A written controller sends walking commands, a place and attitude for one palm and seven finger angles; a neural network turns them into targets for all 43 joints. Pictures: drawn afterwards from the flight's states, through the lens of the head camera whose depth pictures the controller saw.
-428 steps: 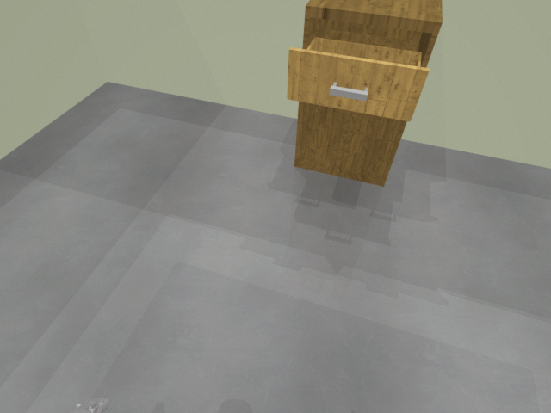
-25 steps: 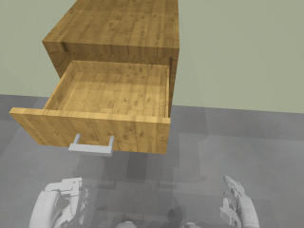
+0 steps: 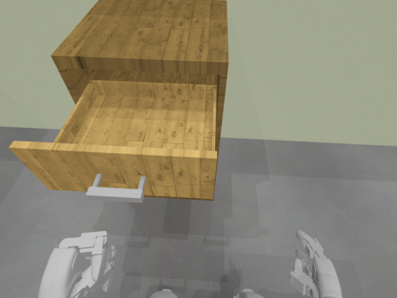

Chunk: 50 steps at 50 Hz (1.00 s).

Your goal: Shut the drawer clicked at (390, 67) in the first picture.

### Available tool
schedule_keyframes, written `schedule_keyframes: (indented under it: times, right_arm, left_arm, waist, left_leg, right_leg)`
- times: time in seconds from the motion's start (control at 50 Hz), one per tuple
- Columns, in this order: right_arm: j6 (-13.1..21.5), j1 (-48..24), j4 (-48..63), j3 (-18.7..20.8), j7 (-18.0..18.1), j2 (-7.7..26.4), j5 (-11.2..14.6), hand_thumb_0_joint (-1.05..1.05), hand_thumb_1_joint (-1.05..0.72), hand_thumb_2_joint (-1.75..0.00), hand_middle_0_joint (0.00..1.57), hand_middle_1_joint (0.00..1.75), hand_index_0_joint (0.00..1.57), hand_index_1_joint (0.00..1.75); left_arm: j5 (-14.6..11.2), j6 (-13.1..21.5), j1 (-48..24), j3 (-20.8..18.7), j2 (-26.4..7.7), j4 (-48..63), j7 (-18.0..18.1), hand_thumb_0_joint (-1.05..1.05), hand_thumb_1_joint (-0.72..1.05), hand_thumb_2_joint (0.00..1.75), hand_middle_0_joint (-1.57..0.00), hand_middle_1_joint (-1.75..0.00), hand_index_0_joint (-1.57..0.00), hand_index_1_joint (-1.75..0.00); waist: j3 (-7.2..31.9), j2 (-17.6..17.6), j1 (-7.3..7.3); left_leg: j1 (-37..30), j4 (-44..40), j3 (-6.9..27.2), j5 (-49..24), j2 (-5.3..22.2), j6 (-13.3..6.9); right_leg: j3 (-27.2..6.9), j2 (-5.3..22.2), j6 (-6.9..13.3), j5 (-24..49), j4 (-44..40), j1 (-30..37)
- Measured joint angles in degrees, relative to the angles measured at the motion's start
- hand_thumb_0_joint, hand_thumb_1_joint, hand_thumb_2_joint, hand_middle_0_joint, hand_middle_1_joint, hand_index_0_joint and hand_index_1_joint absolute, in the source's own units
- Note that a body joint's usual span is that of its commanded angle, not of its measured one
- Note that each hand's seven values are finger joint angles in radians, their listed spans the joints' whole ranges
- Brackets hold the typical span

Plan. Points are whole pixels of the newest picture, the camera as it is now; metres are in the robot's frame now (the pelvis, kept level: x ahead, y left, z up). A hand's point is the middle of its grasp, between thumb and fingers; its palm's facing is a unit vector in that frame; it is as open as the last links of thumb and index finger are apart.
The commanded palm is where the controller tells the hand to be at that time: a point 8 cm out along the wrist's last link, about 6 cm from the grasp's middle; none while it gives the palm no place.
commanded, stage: bring the fist close to the handle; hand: left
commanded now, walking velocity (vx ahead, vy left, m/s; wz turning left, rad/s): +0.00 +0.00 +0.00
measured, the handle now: (118, 186) +0.36 +0.22 -0.02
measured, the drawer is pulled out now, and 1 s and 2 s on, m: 0.30 0.30 0.28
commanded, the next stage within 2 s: push the drawer shut in 1.38 s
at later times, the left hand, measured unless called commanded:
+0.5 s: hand (127, 250) +0.20 +0.15 +0.03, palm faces -0.01 -1.00 -0.06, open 3.2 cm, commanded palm +0.19 +0.20 +0.03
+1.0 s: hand (135, 232) +0.25 +0.15 -0.02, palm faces -0.04 -1.00 -0.05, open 3.3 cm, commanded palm +0.24 +0.21 -0.01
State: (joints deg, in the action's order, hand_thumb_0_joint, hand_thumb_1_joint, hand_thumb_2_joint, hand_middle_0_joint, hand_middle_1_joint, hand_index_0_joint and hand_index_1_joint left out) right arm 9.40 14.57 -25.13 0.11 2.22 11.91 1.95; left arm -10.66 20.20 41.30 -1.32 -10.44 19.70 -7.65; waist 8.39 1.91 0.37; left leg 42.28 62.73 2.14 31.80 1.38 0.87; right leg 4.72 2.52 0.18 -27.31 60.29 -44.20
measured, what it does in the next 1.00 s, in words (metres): stands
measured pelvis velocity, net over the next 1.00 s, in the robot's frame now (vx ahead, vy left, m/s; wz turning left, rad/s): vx -0.01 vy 0.00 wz -0.01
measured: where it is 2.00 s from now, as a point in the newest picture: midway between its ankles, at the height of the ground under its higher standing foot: outside the picture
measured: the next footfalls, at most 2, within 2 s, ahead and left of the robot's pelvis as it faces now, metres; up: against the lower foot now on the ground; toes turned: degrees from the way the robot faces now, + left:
none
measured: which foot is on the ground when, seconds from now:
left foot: down 0.00-1.00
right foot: down 0.00-1.00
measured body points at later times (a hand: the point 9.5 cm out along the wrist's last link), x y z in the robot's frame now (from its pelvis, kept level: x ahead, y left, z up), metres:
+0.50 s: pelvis +0.00 +0.00 -0.02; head +0.07 +0.00 +0.42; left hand +0.20 +0.20 +0.04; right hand +0.18 -0.23 -0.09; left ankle -0.01 +0.13 -0.66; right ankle +0.03 -0.12 -0.66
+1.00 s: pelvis -0.01 +0.00 -0.05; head +0.09 +0.01 +0.39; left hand +0.25 +0.21 -0.01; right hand +0.17 -0.24 -0.13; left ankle -0.01 +0.13 -0.66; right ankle +0.03 -0.12 -0.66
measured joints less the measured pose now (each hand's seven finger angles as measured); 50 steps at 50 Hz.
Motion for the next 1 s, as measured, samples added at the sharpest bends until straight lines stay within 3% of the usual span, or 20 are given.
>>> schedule_keyframes:
  times: [0.48,1.0]
  right_arm:
    - [-0.23,-0.97,-1.31,0.21,-0.74,0.78,-1.51,0.02,-0.91,-0.89,0.20,0.30,0.20,0.30]
    - [-2.03,-2.72,-3.36,-0.15,-1.44,1.78,-2.24,0.02,-0.91,-0.89,0.20,0.30,0.20,0.30]
  left_arm:
    - [1.83,3.03,-10.86,0.17,0.75,-9.72,1.27,0.01,0.90,0.90,-1.40,-1.60,-1.40,-1.60]
    - [1.37,4.29,-27.03,-2.41,-0.40,-22.65,0.43,0.01,0.90,0.90,-1.40,-1.60,-1.40,-1.60]
  waist:
    - [0.85,-0.66,-1.00]
    - [1.92,-1.19,-1.94]
  left_leg:
    - [8.92,6.02,-0.13,2.05,-0.14,0.09]
    - [19.81,13.28,0.05,3.87,-0.24,-0.07]
  right_leg:
    - [-0.42,0.25,0.13,-1.98,6.25,-9.23]
    - [-0.59,0.42,0.06,-3.34,12.94,-19.99]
